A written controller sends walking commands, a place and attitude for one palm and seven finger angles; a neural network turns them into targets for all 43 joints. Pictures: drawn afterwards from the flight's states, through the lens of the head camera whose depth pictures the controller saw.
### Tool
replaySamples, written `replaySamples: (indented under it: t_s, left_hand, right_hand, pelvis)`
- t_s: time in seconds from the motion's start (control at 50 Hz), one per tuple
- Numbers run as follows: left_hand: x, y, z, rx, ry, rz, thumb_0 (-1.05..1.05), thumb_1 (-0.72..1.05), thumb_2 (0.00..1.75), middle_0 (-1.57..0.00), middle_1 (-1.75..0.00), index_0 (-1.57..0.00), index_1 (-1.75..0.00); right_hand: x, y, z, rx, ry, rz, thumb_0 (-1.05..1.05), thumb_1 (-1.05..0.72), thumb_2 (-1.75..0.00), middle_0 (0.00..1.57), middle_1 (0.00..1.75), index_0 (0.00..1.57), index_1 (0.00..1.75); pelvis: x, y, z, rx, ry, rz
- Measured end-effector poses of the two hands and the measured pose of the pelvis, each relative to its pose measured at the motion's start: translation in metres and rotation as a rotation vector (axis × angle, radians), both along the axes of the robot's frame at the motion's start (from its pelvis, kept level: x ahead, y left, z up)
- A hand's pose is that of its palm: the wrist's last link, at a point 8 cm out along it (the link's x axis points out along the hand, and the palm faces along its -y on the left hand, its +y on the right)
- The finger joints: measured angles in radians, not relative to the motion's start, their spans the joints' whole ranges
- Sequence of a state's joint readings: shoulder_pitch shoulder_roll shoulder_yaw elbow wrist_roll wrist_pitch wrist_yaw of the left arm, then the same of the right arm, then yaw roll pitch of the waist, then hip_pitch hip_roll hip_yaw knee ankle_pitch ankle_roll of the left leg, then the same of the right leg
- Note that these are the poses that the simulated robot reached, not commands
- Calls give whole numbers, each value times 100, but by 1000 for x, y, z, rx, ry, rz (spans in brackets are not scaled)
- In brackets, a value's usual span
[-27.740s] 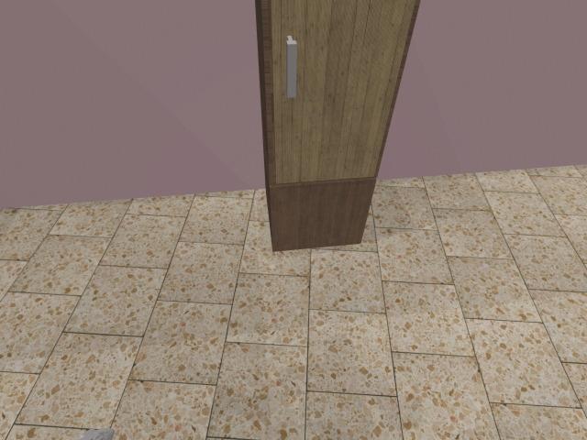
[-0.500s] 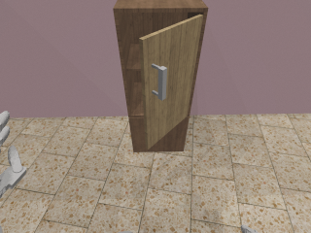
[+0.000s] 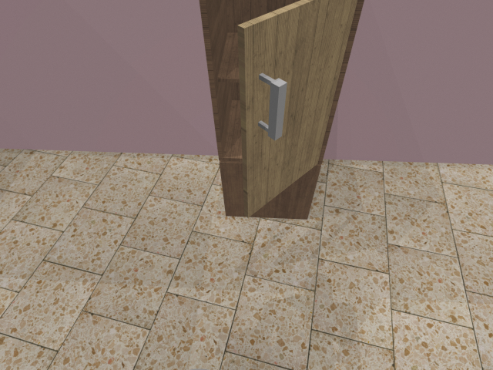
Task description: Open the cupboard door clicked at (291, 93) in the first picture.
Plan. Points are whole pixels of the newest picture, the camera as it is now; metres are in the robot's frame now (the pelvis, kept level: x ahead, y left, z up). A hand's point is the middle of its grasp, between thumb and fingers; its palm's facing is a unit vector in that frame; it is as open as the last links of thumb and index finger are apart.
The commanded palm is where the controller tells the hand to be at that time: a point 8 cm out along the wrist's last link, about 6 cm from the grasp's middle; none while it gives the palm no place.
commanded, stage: let the arm hang, fingers relaxed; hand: left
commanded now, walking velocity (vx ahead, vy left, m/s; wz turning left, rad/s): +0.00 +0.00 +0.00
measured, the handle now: (269, 107) +0.61 -0.01 +0.08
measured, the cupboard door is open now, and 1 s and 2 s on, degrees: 46 46 46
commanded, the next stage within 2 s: look to check the result in 0.74 s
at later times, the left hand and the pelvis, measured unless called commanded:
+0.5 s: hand out of the picture +0.01 +0.17 -0.16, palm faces +0.02 -0.99 -0.17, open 7.4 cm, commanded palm none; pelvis +0.02 +0.01 +0.02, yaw -1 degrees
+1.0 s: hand out of the picture -0.01 +0.18 -0.16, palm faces +0.02 -0.99 -0.16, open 7.4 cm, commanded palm none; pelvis +0.01 +0.03 +0.02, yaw -1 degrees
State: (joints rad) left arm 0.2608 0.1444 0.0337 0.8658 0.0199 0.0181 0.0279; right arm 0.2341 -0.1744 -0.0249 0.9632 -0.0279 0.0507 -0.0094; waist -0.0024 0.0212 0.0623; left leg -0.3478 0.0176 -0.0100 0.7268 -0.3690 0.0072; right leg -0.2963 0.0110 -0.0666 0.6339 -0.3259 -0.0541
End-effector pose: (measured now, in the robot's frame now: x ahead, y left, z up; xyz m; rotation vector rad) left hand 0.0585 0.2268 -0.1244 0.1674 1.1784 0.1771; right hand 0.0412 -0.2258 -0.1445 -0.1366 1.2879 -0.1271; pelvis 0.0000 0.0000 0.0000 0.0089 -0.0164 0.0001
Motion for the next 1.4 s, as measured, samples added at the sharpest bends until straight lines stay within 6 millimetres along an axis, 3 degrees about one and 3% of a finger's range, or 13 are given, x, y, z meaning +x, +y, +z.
replaySamples:
  t_s: [0.12,0.24,0.44,0.88,1.4]
  left_hand:
    - [-41,13,-3,8,185,46,-4,97,90,-21,-30,-20,-29]
    - [-59,8,-1,-14,268,43,-1,93,90,-20,-30,-20,-29]
    - [-53,-6,-4,-60,247,25,1,91,90,-20,-30,-20,-29]
    - [-66,2,-7,-71,277,22,0,91,90,-20,-30,-20,-29]
    - [-52,12,-6,-65,264,11,0,91,90,-20,-30,-20,-29]
  right_hand:
    - [-25,1,9,-25,118,-21,1,-93,-90,20,30,20,30]
    - [-34,15,11,-7,144,-40,0,-92,-90,20,30,20,30]
    - [-43,37,10,30,151,-45,1,-92,-90,20,30,20,30]
    - [-73,53,12,34,196,-81,0,-91,-90,20,30,20,30]
    - [-54,58,12,28,164,-74,0,-91,-90,20,30,20,30]
  pelvis:
    - [14,1,10,-11,9,7]
    - [19,6,16,-8,-3,-7]
    - [18,13,19,-7,-17,-15]
    - [13,25,18,-7,-14,-25]
    - [19,32,18,-7,-6,-29]
